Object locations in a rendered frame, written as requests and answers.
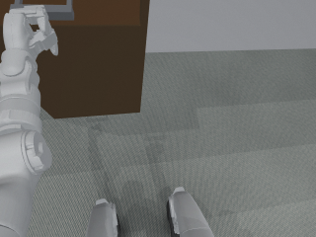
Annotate cabinet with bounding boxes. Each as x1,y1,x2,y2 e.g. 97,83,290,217
0,0,150,119

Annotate right robot thigh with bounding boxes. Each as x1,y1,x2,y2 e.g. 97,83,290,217
168,191,214,237

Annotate drawer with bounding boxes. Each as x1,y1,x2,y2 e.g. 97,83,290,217
0,0,140,25

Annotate robot right foot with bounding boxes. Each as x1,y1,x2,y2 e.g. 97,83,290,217
166,201,180,237

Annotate left robot upper arm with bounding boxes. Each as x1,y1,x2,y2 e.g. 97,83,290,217
0,129,52,237

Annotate handle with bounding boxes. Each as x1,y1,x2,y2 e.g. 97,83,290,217
9,0,75,21

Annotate robot left forearm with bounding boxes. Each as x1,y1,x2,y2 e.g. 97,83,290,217
0,48,42,135

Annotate left robot hand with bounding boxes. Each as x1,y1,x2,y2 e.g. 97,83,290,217
3,5,58,60

